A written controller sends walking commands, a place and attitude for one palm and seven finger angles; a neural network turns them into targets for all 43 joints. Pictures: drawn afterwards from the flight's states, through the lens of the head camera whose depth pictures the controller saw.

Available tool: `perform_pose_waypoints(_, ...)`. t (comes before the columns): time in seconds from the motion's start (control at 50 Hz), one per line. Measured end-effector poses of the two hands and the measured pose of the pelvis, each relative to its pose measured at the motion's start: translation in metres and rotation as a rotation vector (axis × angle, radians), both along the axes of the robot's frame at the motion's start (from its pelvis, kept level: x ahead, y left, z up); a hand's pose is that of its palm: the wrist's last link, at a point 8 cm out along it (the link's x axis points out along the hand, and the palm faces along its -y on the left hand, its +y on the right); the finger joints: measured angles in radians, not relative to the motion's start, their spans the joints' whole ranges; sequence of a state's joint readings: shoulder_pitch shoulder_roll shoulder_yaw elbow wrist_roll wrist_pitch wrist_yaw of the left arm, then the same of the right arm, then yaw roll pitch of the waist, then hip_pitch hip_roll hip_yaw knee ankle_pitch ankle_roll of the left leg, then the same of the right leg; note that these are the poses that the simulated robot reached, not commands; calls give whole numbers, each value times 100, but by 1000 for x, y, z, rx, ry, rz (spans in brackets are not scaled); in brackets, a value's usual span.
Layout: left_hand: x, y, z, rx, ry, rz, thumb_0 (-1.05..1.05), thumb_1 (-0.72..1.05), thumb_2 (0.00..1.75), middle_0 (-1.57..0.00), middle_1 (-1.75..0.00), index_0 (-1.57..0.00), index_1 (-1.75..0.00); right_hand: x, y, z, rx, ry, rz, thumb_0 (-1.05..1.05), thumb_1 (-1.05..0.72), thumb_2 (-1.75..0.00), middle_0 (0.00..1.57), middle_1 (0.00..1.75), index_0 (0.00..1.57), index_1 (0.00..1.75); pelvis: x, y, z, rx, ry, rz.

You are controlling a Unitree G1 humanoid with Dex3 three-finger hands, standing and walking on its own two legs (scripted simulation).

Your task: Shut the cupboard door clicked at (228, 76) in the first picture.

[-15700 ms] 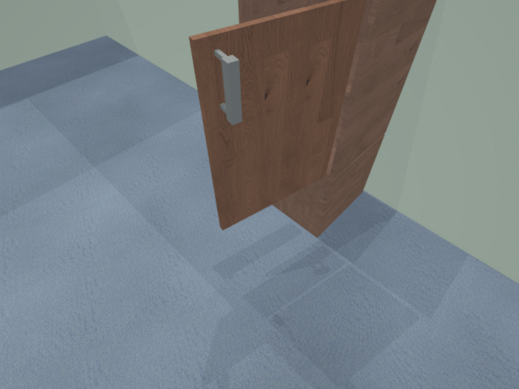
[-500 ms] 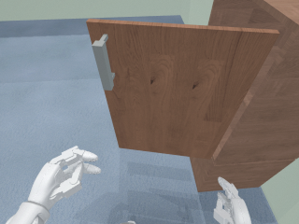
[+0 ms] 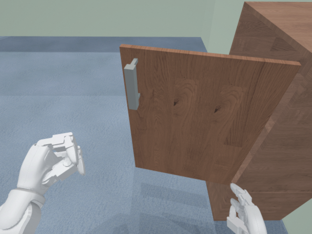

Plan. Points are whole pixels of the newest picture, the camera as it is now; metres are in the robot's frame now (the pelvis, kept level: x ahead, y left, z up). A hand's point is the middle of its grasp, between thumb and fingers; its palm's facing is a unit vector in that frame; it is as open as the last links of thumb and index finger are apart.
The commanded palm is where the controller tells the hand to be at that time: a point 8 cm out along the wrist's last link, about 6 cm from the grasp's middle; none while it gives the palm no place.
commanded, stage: raise the hand and make a fist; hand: left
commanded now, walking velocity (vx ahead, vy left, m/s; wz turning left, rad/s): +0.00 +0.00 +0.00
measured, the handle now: (134, 84) +0.46 +0.11 +0.18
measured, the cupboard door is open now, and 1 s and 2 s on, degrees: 77 77 77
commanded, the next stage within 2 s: bring the fist close to the handle in 0.66 s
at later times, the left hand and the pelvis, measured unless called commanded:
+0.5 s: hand (84, 164) +0.21 +0.17 +0.15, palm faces -0.10 -0.99 -0.06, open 3.1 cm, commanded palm +0.18 +0.22 +0.18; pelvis -0.02 -0.01 +0.01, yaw -1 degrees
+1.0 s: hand (91, 140) +0.25 +0.16 +0.19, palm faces -0.05 -1.00 -0.08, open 3.1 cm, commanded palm +0.23 +0.20 +0.18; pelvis +0.00 -0.02 +0.01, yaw +0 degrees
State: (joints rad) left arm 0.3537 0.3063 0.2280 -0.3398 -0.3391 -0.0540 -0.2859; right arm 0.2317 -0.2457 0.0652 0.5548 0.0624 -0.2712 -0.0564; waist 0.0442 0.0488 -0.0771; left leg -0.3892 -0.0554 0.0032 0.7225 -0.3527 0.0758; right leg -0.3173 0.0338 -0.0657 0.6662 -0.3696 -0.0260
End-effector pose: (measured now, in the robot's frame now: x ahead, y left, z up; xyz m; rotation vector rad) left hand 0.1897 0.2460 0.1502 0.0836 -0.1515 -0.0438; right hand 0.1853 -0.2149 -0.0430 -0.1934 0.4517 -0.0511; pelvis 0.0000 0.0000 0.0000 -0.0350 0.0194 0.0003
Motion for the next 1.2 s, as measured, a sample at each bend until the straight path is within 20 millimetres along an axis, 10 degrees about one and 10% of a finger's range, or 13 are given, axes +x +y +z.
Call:
perform_pose_waypoints(0.14,4,-11,-1,14,127,-60,1,90,90,-126,-146,-126,-146,-11,5,2,11,28,11,2,-90,-89,20,30,20,30,-8,-1,8,8,-39,-2)
perform_pose_waypoints(0.32,7,3,47,22,-13,7,1,89,90,-130,-150,-129,-150,-24,-3,1,10,57,15,2,-90,-89,20,30,20,30,-16,-8,14,15,-81,4)
perform_pose_waypoints(0.5,4,-21,9,-11,182,-51,1,90,90,-130,-150,-129,-150,-28,-21,5,5,45,-27,2,-90,-89,20,30,20,30,-21,-14,14,19,-84,-12)
perform_pose_waypoints(0.66,-2,-14,39,19,0,29,2,89,90,-130,-150,-130,-150,-24,-28,8,-17,36,-7,2,-90,-89,20,30,20,30,-18,-21,14,18,-97,-1)
perform_pose_waypoints(0.82,12,-27,12,8,170,-31,1,89,90,-130,-150,-130,-150,-19,-29,1,5,47,-28,2,-90,-89,20,30,20,30,-15,-22,14,18,-82,-7)
perform_pose_waypoints(0.98,34,-31,37,-6,12,-19,2,89,90,-130,-150,-130,-150,-13,-27,1,0,50,-19,2,-90,-89,20,30,20,30,-5,-22,14,23,-77,-3)
perform_pose_waypoints(1.2,69,-63,17,-16,123,-85,2,89,90,-130,-150,-130,-150,-6,-25,-4,18,84,-38,2,-90,-89,20,30,20,30,4,-19,14,32,-55,-14)
